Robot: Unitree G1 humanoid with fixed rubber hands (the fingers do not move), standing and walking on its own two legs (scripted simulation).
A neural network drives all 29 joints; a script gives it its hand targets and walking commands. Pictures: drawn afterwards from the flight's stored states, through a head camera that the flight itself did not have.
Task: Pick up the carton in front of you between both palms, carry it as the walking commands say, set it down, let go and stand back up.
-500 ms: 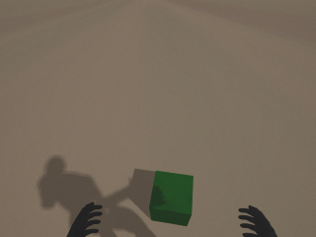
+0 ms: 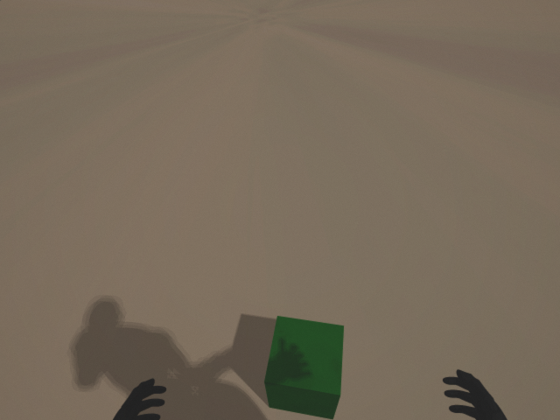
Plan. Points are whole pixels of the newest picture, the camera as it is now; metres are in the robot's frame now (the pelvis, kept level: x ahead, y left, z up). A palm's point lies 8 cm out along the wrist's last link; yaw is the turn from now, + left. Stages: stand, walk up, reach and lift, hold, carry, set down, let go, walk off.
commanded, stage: stand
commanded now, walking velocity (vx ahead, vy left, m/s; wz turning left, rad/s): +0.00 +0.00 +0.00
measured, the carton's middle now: (305, 367) +0.45 -0.02 -0.64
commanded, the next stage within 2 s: none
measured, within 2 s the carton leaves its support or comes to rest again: neither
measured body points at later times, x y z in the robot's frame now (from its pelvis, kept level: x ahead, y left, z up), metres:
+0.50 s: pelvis +0.02 -0.01 +0.00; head +0.03 -0.02 +0.45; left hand +0.15 +0.29 -0.09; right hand +0.17 -0.30 -0.10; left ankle -0.03 +0.11 -0.73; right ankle -0.01 -0.11 -0.74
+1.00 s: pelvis +0.00 +0.00 +0.01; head +0.00 -0.01 +0.46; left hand +0.11 +0.30 -0.09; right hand +0.13 -0.31 -0.10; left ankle -0.03 +0.11 -0.74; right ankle -0.01 -0.11 -0.74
